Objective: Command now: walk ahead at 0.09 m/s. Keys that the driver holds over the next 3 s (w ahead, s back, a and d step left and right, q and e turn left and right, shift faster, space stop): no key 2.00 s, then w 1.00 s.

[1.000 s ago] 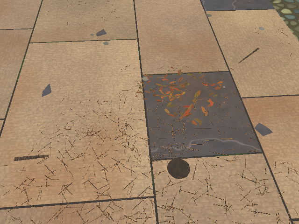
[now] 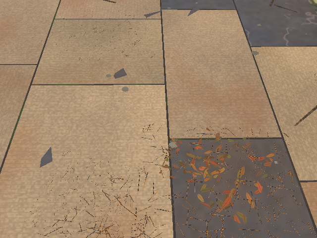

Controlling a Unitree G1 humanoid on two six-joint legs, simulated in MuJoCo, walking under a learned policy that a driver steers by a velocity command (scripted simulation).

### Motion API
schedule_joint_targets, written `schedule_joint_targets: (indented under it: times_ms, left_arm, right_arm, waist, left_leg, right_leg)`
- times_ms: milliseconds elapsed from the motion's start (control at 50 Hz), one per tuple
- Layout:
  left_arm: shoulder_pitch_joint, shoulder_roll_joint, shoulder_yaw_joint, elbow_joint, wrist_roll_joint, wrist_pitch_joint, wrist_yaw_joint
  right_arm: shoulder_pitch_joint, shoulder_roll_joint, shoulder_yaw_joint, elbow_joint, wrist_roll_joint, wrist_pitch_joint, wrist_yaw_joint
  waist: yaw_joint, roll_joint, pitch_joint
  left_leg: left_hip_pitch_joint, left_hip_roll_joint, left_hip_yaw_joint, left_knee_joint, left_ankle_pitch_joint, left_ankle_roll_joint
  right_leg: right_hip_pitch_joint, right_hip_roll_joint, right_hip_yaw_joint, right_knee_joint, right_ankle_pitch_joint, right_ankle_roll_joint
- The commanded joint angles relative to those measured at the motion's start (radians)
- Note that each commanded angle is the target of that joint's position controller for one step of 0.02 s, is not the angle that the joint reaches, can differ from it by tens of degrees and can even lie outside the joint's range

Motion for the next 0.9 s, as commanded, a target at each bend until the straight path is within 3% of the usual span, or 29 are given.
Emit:
schedule_joint_targets:
  times_ms: [20,60,80,100,120,140,220,340,600,900]
  left_arm:
    - [0.097,0.069,0.017,0.003,0.009,0.01,0.0]
    - [0.076,0.096,0.019,-0.004,0.026,0.006,0.001]
    - [0.067,0.149,0.026,-0.009,0.019,0.003,0.004]
    - [0.048,0.161,0.033,0.011,0.004,0.0,0.0]
    - [0.037,0.111,0.025,0.012,0.002,-0.007,-0.007]
    - [0.028,0.087,0.017,0.018,0.009,-0.013,-0.009]
    - [0.038,0.09,0.015,0.041,0.004,-0.03,-0.009]
    - [0.041,0.091,0.011,0.067,0.001,-0.024,-0.005]
    - [0.03,0.078,0.006,0.103,0.002,-0.007,-0.001]
    - [0.052,0.066,-0.003,0.139,0.003,-0.004,0.006]
  right_arm:
    - [-0.079,-0.136,-0.019,-0.055,0.015,0.002,-0.011]
    - [-0.023,-0.102,-0.006,-0.03,0.013,0.006,-0.011]
    - [0.016,-0.106,-0.009,-0.024,0.005,0.005,-0.01]
    - [0.047,-0.095,-0.01,-0.022,0.009,0.011,-0.015]
    - [0.019,-0.114,-0.012,-0.02,0.008,0.018,-0.021]
    - [0.008,-0.113,-0.013,-0.022,0.012,0.023,-0.024]
    - [0.009,-0.112,-0.015,-0.006,0.013,0.031,-0.026]
    - [0.004,-0.113,-0.018,0.016,0.021,0.039,-0.026]
    - [0.02,-0.122,-0.017,0.062,0.022,0.048,-0.036]
    - [0.047,-0.106,-0.01,0.09,0.02,0.046,-0.039]
  waist:
    - [0.058,0.125,-0.092]
    - [0.044,0.076,-0.04]
    - [0.001,-0.002,-0.024]
    - [-0.031,-0.106,-0.016]
    - [-0.008,-0.086,-0.002]
    - [-0.009,-0.078,-0.009]
    - [0.002,-0.027,-0.055]
    - [0.011,0.018,-0.071]
    - [0.011,0.034,-0.033]
    - [0.012,0.036,0.001]
  left_leg:
    - [-0.081,0.227,-0.173,-0.162,-0.157,0.107]
    - [-0.098,0.173,-0.169,-0.132,-0.305,0.031]
    - [-0.108,0.117,-0.133,-0.081,-0.304,-0.002]
    - [-0.039,0.066,-0.069,-0.07,-0.236,-0.022]
    - [0.032,0.064,-0.056,-0.032,-0.177,-0.032]
    - [0.061,0.069,-0.055,-0.015,-0.133,-0.028]
    - [0.089,0.084,-0.061,0.011,0.007,-0.015]
    - [0.117,0.089,-0.058,0.034,0.103,-0.021]
    - [0.118,0.097,-0.063,0.026,0.087,-0.029]
    - [0.095,0.096,-0.07,-0.011,-0.024,-0.028]
  right_leg:
    - [0.26,0.019,-0.035,-0.151,0.118,-0.017]
    - [0.301,-0.027,0.016,-0.274,0.21,-0.042]
    - [0.299,-0.066,0.043,-0.269,0.277,-0.062]
    - [0.198,-0.044,0.04,-0.285,0.093,-0.077]
    - [0.135,-0.023,0.033,-0.315,0.019,-0.064]
    - [0.123,-0.019,0.027,-0.325,0.03,-0.047]
    - [0.203,-0.001,0.004,-0.278,0.214,-0.035]
    - [0.239,0.009,-0.009,-0.252,0.298,-0.044]
    - [0.248,0.03,-0.03,-0.265,0.254,-0.037]
    - [0.229,0.04,-0.04,-0.291,0.154,-0.026]
Next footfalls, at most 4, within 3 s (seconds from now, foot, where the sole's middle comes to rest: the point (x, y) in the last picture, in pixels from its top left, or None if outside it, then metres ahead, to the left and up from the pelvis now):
0.06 right None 0.09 -0.16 -0.78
2.32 right None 0.16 -0.17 -0.78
2.80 left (150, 222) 0.55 0.05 -0.78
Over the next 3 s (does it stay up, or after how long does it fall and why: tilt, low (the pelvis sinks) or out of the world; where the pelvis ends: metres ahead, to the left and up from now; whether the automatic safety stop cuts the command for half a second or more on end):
stays up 0.47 -0.04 0.00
